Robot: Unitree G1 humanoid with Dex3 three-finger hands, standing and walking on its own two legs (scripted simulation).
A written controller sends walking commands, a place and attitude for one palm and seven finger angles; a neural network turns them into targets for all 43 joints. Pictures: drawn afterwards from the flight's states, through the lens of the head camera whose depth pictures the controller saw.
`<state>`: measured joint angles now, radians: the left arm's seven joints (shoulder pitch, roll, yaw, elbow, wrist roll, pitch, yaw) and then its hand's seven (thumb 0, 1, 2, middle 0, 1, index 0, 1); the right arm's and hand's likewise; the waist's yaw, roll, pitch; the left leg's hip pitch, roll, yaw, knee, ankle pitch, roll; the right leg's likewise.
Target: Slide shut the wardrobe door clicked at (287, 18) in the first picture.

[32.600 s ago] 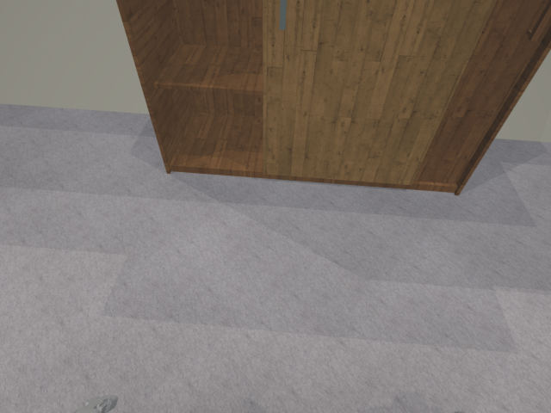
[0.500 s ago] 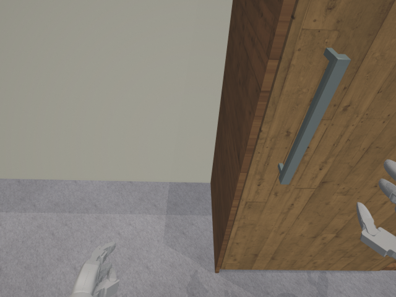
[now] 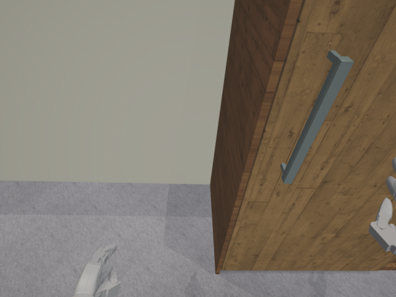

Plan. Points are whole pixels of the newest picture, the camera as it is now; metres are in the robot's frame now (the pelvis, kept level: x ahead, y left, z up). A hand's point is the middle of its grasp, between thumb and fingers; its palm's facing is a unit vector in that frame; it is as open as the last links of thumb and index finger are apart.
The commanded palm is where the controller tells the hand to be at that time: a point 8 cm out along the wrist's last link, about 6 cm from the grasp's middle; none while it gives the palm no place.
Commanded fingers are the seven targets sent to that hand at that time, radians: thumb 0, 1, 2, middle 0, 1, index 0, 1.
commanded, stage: step back with the hand held close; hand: right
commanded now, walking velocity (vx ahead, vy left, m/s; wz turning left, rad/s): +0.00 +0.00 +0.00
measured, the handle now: (306, 127) +0.41 -0.23 +0.17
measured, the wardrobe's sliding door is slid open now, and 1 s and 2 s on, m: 0.00 0.00 0.00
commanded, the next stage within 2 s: stop stepping back and stand still in 1.14 s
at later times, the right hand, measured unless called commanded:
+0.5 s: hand (395, 237) +0.17 -0.28 +0.16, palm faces +0.33 +0.80 -0.50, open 7.4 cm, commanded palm +0.11 -0.32 +0.17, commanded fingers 0.00 -0.90 -0.90 0.20 0.30 0.20 0.30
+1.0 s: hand out of the picture +0.06 -0.31 +0.17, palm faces +0.48 +0.76 -0.43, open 7.4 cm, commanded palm -0.01 -0.34 +0.17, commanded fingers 0.00 -0.90 -0.90 0.20 0.30 0.20 0.30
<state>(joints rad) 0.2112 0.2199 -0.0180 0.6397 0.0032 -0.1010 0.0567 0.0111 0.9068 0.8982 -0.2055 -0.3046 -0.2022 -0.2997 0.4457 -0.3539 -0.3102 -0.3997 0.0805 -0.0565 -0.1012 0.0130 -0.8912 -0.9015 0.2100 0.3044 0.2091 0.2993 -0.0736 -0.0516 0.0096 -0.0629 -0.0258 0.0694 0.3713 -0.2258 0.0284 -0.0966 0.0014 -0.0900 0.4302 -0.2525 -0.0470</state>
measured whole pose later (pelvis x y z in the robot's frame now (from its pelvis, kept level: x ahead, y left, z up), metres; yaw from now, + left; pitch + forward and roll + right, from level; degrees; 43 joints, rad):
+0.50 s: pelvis -0.04 -0.03 -0.01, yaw +3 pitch +0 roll +1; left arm 0.21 0.23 0.01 0.53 -0.01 0.00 0.08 0.01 0.91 0.90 -0.20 -0.30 -0.20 -0.30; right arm 0.55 -0.46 -0.43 -0.50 0.05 -0.18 -0.12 0.01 -0.89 -0.90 0.22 0.30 0.21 0.30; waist 0.00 0.01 0.02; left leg -0.30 -0.01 -0.01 0.50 -0.19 -0.01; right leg -0.29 0.01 -0.16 0.51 -0.23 -0.10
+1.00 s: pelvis -0.14 -0.04 -0.02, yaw -1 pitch +0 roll +5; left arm 0.19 0.18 0.01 0.58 0.02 -0.11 0.06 0.01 0.91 0.90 -0.21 -0.30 -0.20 -0.30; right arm 0.44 -0.41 -0.46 -0.51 0.01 -0.29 -0.12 0.01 -0.89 -0.90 0.21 0.30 0.21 0.30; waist -0.03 -0.02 0.03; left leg -0.32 -0.07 -0.03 0.82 -0.41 0.00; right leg -0.46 -0.02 -0.10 0.54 -0.08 -0.13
